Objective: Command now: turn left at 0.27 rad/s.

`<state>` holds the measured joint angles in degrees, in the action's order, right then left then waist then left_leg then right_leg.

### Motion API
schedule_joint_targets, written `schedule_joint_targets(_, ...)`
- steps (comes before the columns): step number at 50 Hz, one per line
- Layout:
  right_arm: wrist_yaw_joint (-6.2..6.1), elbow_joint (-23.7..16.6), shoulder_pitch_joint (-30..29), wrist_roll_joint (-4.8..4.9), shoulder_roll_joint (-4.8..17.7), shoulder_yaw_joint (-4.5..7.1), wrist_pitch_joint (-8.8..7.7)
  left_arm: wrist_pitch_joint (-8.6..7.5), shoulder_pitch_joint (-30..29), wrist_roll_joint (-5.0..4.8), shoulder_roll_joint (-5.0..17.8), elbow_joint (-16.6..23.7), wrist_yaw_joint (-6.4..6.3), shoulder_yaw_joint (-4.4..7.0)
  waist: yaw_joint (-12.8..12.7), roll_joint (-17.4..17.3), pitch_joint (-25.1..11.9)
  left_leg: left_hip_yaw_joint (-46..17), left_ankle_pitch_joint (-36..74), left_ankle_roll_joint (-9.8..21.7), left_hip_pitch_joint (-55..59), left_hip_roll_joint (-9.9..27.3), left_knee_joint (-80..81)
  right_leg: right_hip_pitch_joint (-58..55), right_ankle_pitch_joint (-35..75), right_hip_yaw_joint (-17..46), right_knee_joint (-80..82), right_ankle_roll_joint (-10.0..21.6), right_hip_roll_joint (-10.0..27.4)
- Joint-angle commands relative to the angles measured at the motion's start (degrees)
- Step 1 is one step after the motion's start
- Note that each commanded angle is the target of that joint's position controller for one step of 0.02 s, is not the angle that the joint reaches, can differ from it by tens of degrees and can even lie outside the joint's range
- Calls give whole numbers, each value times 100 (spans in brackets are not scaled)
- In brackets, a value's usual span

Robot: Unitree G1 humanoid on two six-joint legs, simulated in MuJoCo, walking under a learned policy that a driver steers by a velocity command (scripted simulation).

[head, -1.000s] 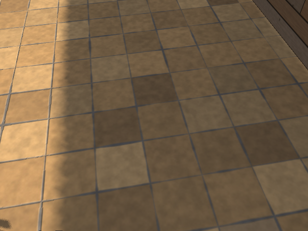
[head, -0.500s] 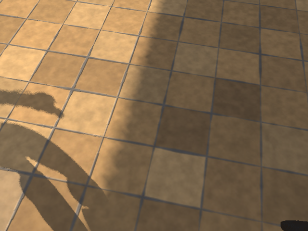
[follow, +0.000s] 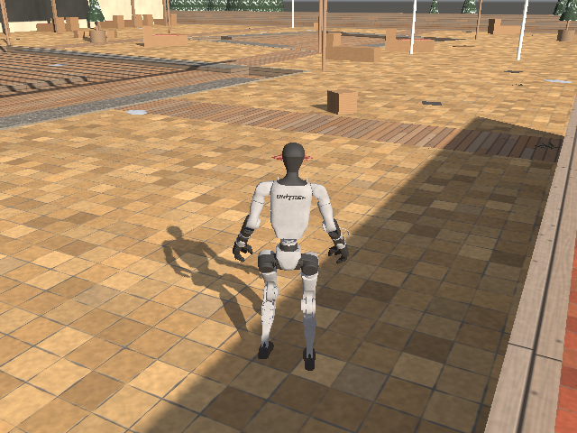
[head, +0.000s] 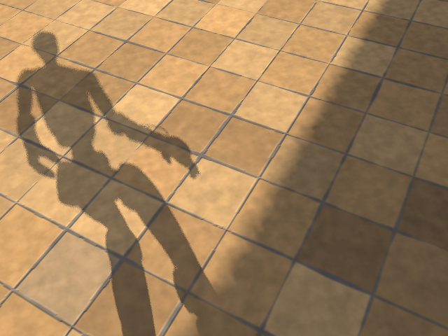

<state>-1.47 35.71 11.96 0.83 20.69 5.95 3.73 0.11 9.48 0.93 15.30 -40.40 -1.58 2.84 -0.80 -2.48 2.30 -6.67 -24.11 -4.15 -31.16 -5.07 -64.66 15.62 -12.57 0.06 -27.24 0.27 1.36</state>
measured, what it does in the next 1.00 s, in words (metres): steps on the spot, turning right: left foot, then right foot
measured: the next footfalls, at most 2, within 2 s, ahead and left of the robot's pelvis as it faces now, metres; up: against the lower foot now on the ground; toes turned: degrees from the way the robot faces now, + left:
left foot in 0.16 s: +0.03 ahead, +0.15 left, +0.00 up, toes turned -5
right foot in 0.48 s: +0.01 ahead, -0.10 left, +0.00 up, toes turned -13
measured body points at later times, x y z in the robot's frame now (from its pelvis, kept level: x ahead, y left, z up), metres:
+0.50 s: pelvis -0.01 -0.01 -0.02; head +0.01 -0.04 +0.43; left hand +0.17 +0.26 -0.10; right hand +0.10 -0.32 -0.12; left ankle -0.01 +0.15 -0.73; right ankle -0.03 -0.10 -0.74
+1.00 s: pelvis -0.01 +0.00 +0.00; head +0.02 -0.02 +0.45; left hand +0.26 +0.18 -0.08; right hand +0.00 -0.33 -0.10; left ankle +0.06 +0.12 -0.73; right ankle -0.03 -0.10 -0.74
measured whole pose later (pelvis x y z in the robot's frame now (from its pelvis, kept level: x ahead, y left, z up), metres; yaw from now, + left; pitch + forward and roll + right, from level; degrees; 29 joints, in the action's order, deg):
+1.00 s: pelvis -0.01 +0.00 +0.00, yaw -29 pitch +1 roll +1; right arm -0.7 41.7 6.5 0.8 17.2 4.8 -1.3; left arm 3.2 10.1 -1.0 18.7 -34.4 -1.1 4.1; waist -1.5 1.1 2.9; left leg -6.4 -18.5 -3.8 -17.4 -3.1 -33.1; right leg 17.3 -11.6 14.0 -29.0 2.9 -8.1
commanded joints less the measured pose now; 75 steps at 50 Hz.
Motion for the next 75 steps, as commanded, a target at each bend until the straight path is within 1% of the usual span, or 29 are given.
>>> schedule_joint_targets(1, -18, -435, -149, -34, -24, -55, -84, -19, -150, -12, 716, 311, -10, 147, -8, 1120, -528, 112, -56, -156, -8, 187, 627, -859, 1984, 977, 733, 1156, 1069)
schedule_joint_targets(3, 24, -413, -206, -127, -312, -195, -116, -22, -248, -54, 658, 261, 67, 108, -2, 1354, -671, 367, -216, -133, 919, 449, 2016, -705, 1867, 867, 682, 1101, 962)
schedule_joint_targets(7, 52, -141, 71, -86, 74, -69, -169, -36, 149, -260, 960, 77, 157, 171, 86, 1307, -433, 590, 1544, 145, 2343, 302, 4645, -249, 1789, 1235, 458, 884, 875)
schedule_joint_targets(8, 0, -176, 183, -110, 363, -19, -174, -102, 296, -220, 962, 63, 186, 161, 56, 1020, -619, 194, 2114, 342, 2970, 737, 4526, 108, 1411, 1303, 396, 574, 818)
schedule_joint_targets(9, -79, -212, 336, -188, 772, 62, -141, -196, 298, -61, 738, 169, 255, 88, -42, 62, -933, -374, 3571, 654, 3529, 1552, 4029, 580, 553, 936, -180, 246, 398)
schedule_joint_targets(10, -54, -35, 206, -213, 765, 95, -112, -228, 170, -152, 550, 232, 237, 50, -76, -1016, -857, -515, 2813, 1164, 2785, 1803, 4137, 661, -579, 217, -393, -49, -35)
schedule_joint_targets(11, -27, -180, -120, -218, 434, 20, -150, -201, -34, -138, 773, 219, 205, 93, 33, -834, -591, -559, 2356, 1302, 2485, 1801, 4352, 628, -687, 113, -731, -196, -52)
schedule_joint_targets(14, -83, -198, -273, -164, 426, 38, -258, -17, -15, -151, 812, 256, 139, 201, 118, -1037, -318, -654, 2830, 1474, 2350, 2104, 4360, 1049, -1287, 24, -1785, -214, -69)
schedule_joint_targets(17, -119, -140, -302, -114, 402, 42, -316, 111, 58, -216, 648, 340, 192, 212, 123, -746, -305, -545, 3850, 1700, 2460, 2391, 4243, 1371, -1985, 55, -2565, -224, 105)
schedule_joint_targets(23, -104, -31, -642, 79, 422, 77, -220, 215, 533, -200, 686, 368, 324, 290, -132, -478, -571, 433, 2999, 1094, 1999, 1960, 3352, -157, -17, -472, -361, 43, -237)
schedule_joint_targets(24, -81, 88, -267, 14, 222, 40, -244, 197, 594, -148, 987, 420, 265, 385, -40, 406, -564, 940, 1777, 634, 1387, 1539, 2377, -769, 1373, 292, 239, 286, 44)
schedule_joint_targets(25, -71, -173, -327, -323, -142, -102, -252, 151, 619, -130, 1807, 639, 175, 542, 106, 2232, -492, 1252, -1304, -58, -333, 650, 611, -1472, 3761, 2723, 493, 1226, 1693)
schedule_joint_targets(26, -123, -292, -838, -205, 79, -51, -290, 27, 913, 104, 1661, 691, 256, 460, -377, 1698, -989, 293, -1832, -26, -531, 386, -348, -1268, 3475, 3389, 762, 2085, 2139)
schedule_joint_targets(27, -147, -252, -903, -70, 268, 7, -275, -79, 709, 119, 1521, 694, 287, 411, -261, 1134, -731, 131, -1437, 45, -679, 518, -708, -1158, 2897, 2927, 777, 1966, 1902)
schedule_joint_targets(29, -205, -55, -803, -104, 356, 70, -242, -90, 213, -108, 1262, 730, 191, 344, -51, 640, -488, 73, -473, 90, -767, 712, -429, -1032, 1939, 2294, 731, 1384, 1371)
schedule_joint_targets(38, -130, 101, -790, -67, 129, 14, -336, 88, 197, -137, 1234, 872, -49, 321, -66, 950, -552, 37, 551, -198, -200, 446, 1227, -990, 828, 2239, 884, 1234, 822)
schedule_joint_targets(45, -1, 144, -797, -17, 198, 20, -518, 186, 26, -129, 1304, 978, 16, 390, -124, 1100, -538, -30, 288, -88, 584, 277, 2346, -636, 681, 2921, 721, 1290, 703)
schedule_joint_targets(50, 122, 282, -362, 3, 237, 58, -641, 269, -254, -264, 1253, 1051, 26, 391, 155, 1070, -713, 97, 1039, 160, 1601, 216, 4064, -636, 1396, 3206, 266, 1022, 437)
schedule_joint_targets(51, 115, 337, -209, -31, 354, 100, -647, 276, -219, -291, 1159, 1054, 8, 365, 204, 915, -756, -17, 1681, 289, 2174, 511, 4553, -297, 920, 3040, 37, 783, 219)
schedule_joint_targets(53, 81, 303, -225, -283, 996, 200, -564, 233, 162, -277, 977, 1148, 15, 327, -95, -1330, -595, -2205, 2372, 1650, 2773, 2440, 4932, 1555, -2371, 1156, -1974, 109, -1137)
schedule_joint_targets(54, 73, 202, -342, -279, 736, 144, -588, 184, 257, -169, 1395, 1063, 8, 450, -27, -920, -481, -2357, 1417, 1982, 2539, 2777, 5052, 1883, -2165, 1060, -3126, -95, -615)
schedule_joint_targets(55, 33, 145, -503, -202, 446, 50, -591, 183, 248, -197, 1504, 959, 32, 499, -41, -637, -361, -1892, 324, 1753, 2443, 2441, 5131, 1999, -1618, 970, -3416, -143, -415)
schedule_joint_targets(57, -58, 157, -506, -23, 347, -7, -599, 211, 255, -144, 1253, 877, 70, 448, 66, -681, -153, -1383, -334, 1414, 2741, 2007, 5228, 2519, -959, 770, -3812, -334, -287)
schedule_joint_targets(62, -53, 316, 309, -100, 451, -30, -667, 7, -321, -197, 745, 1106, 180, 231, 559, -523, -34, -795, -207, 1499, 3057, 1909, 5545, 2747, -483, 393, -3119, -452, -50)
schedule_joint_targets(69, 189, 518, 460, 72, 790, 29, -749, -222, -349, -225, 631, 1079, 305, 85, 462, -611, 164, -122, 544, 1541, 2133, 1966, 5507, 882, -458, -177, -942, -112, 25)
schedule_joint_targets(72, 257, 623, 466, 120, 617, -60, -726, -224, 585, -263, 827, 751, 270, 208, -135, -339, -111, 135, 1014, 1299, 1479, 1863, 4703, -901, 14, -351, -42, 202, -236)
schedule_joint_targets(73, 276, 627, 434, 42, 312, -181, -761, -211, 1276, -272, 1059, 600, 211, 324, -518, -10, -531, 575, 1414, 1024, 1077, 1507, 3552, -1917, -8, 43, 83, 358, 18)
schedule_joint_targets(74, 302, 278, 398, -135, -220, -367, -852, -186, 1903, -143, 1746, 603, 130, 448, -607, 1673, -1201, 1221, 129, 462, -486, 800, 1226, -3292, -465, 2419, 514, 1015, 1600)
schedule_joint_targets(75, 250, 173, 193, 13, 115, -276, -956, -262, 2046, -144, 1755, 584, 189, 446, -697, 1738, -1226, 568, -833, 386, -1434, 499, -16, -3059, -1474, 4081, 1291, 1691, 2124)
